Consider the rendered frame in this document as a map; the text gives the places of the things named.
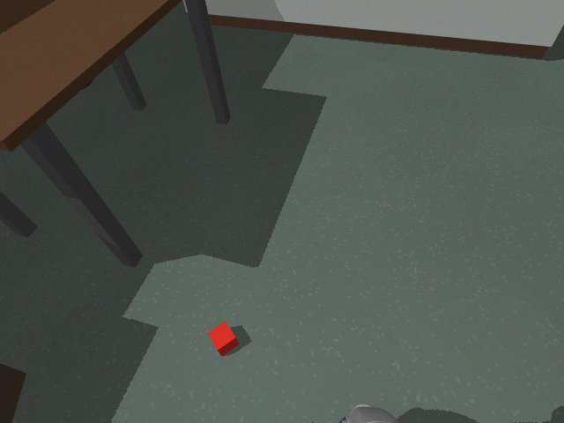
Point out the table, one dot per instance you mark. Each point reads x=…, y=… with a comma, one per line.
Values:
x=49, y=51

